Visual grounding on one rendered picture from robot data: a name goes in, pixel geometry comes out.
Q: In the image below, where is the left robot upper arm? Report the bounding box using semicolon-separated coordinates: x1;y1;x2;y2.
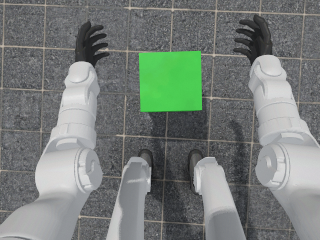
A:
0;146;103;240

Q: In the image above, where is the left robot hand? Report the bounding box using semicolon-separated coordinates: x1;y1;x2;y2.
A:
75;21;110;68

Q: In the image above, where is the carton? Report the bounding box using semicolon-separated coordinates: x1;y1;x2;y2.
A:
139;51;202;113

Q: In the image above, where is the robot foot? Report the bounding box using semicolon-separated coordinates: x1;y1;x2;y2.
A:
187;149;204;195
138;149;153;175

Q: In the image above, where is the right robot hand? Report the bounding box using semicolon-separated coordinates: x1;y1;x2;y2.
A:
233;14;273;66

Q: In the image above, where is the robot left forearm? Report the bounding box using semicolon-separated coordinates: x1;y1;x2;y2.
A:
35;61;100;192

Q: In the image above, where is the robot right foot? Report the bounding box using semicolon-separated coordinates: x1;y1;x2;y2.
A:
187;149;204;195

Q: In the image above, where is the robot right forearm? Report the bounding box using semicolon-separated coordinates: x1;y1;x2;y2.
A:
248;55;320;149

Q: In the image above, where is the robot left foot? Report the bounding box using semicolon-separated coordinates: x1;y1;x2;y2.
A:
138;149;153;175

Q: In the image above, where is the right robot upper arm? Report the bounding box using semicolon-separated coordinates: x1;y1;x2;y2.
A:
255;142;320;240

